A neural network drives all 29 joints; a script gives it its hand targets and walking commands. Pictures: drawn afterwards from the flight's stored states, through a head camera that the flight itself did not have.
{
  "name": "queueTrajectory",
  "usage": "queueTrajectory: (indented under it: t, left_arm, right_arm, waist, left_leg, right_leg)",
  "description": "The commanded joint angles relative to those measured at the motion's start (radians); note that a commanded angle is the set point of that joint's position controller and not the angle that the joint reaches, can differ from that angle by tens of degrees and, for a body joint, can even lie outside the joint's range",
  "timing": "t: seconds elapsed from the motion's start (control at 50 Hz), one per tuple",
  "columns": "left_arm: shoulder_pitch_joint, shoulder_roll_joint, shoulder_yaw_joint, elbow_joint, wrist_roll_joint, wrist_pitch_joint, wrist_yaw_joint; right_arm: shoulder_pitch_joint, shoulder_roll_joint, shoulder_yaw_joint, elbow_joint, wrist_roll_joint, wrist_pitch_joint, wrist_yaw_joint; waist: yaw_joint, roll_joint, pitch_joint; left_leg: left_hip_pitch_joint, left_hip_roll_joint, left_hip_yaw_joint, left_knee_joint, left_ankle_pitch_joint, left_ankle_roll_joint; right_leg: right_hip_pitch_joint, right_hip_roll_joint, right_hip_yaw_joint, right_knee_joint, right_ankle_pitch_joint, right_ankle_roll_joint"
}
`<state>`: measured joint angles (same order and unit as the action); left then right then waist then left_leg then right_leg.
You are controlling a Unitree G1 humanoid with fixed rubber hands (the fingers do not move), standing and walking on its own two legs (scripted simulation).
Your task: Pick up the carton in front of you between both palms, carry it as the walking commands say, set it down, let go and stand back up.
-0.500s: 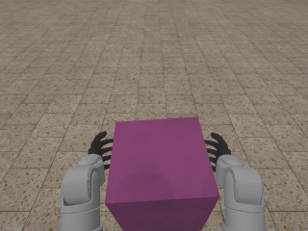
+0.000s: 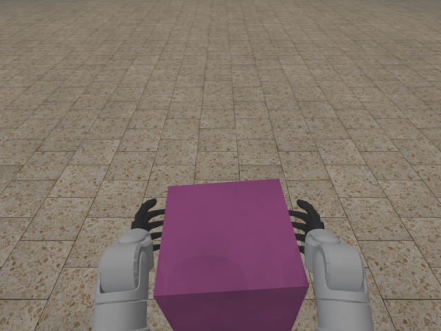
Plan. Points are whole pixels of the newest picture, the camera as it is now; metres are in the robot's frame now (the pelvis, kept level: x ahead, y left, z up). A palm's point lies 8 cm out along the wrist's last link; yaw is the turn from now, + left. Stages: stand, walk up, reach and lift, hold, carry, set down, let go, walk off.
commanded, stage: carry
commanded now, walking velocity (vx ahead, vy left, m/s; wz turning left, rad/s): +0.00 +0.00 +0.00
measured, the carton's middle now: (229, 264) +0.26 +0.00 -0.01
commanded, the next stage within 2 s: hold in 0.86 s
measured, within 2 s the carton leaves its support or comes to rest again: neither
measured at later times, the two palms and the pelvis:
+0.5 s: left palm (148, 241) +0.28 +0.15 +0.04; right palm (308, 243) +0.28 -0.15 +0.04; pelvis -0.02 +0.00 +0.00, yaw +0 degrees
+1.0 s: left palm (141, 246) +0.27 +0.16 +0.05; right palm (306, 249) +0.27 -0.14 +0.04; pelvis -0.02 +0.00 +0.01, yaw +1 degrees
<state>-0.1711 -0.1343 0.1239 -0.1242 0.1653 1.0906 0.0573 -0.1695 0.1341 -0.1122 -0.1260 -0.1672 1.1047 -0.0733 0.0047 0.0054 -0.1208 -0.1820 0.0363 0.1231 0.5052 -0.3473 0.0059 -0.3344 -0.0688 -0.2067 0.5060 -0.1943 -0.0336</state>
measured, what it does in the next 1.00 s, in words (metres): stands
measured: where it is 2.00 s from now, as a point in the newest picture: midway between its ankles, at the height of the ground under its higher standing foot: outside the picture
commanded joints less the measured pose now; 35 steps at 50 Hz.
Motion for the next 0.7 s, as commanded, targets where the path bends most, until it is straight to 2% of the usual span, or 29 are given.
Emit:
queueTrajectory:
  t: [0.0,0.16,0.3,0.4,0.46,0.54,0.68]
  left_arm:
    - [-0.475,-0.888,-0.67,-0.022,-0.353,-0.058,-0.25]
    - [-0.455,-0.842,-0.563,0.105,-0.247,-0.205,-0.254]
    - [-0.521,-0.862,-0.43,0.291,-0.144,-0.365,-0.267]
    - [-0.568,-0.91,-0.399,0.37,-0.115,-0.45,-0.279]
    - [-0.563,-0.925,-0.416,0.364,-0.121,-0.459,-0.281]
    - [-0.526,-0.929,-0.473,0.302,-0.158,-0.424,-0.277]
    - [-0.503,-0.899,-0.464,0.287,-0.155,-0.389,-0.272]
  right_arm:
    - [-0.497,0.894,0.665,-0.041,0.351,-0.071,0.256]
    - [-0.485,0.855,0.573,0.074,0.254,-0.218,0.258]
    - [-0.55,0.873,0.445,0.251,0.157,-0.378,0.267]
    - [-0.6,0.922,0.416,0.329,0.13,-0.464,0.279]
    - [-0.599,0.94,0.437,0.322,0.139,-0.474,0.281]
    - [-0.565,0.944,0.496,0.259,0.178,-0.438,0.279]
    - [-0.541,0.912,0.484,0.245,0.175,-0.402,0.274]
  waist:
    - [-0.001,-0.004,-0.174]
    - [-0.001,-0.006,-0.177]
    - [-0.001,-0.008,-0.185]
    - [-0.001,-0.01,-0.212]
    - [-0.002,-0.011,-0.233]
    - [-0.003,-0.01,-0.25]
    - [-0.003,-0.009,-0.224]
  left_leg:
    - [-0.058,0.116,-0.101,-0.102,0.156,0.027]
    - [-0.069,0.114,-0.101,-0.098,0.143,0.028]
    - [-0.077,0.112,-0.1,-0.096,0.126,0.03]
    - [-0.066,0.109,-0.1,-0.084,0.142,0.031]
    - [-0.055,0.109,-0.1,-0.073,0.164,0.03]
    - [-0.045,0.11,-0.1,-0.061,0.2,0.027]
    - [-0.058,0.114,-0.099,-0.064,0.203,0.028]
  right_leg:
    - [0.163,-0.112,0.137,-0.063,0.158,0.002]
    - [0.154,-0.112,0.137,-0.067,0.15,0.0]
    - [0.152,-0.112,0.141,-0.071,0.132,0.0]
    - [0.166,-0.113,0.142,-0.066,0.152,-0.002]
    - [0.176,-0.116,0.142,-0.057,0.182,-0.004]
    - [0.184,-0.118,0.14,-0.045,0.222,-0.004]
    - [0.167,-0.117,0.14,-0.042,0.224,-0.003]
